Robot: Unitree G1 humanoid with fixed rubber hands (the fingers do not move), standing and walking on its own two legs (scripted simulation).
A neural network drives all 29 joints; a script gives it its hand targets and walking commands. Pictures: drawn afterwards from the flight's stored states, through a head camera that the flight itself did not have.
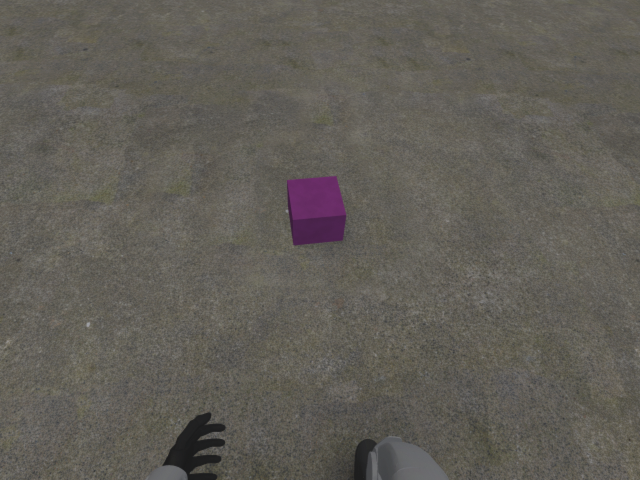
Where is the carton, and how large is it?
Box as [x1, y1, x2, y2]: [287, 176, 345, 244]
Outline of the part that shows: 335,176 287,180 288,209 293,244 342,240 345,212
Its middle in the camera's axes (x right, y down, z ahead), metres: -0.02 -0.10 +1.54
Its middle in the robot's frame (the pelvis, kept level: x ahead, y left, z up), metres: +1.11 -0.07 -0.69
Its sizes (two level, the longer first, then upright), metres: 0.208 0.199 0.157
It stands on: the floor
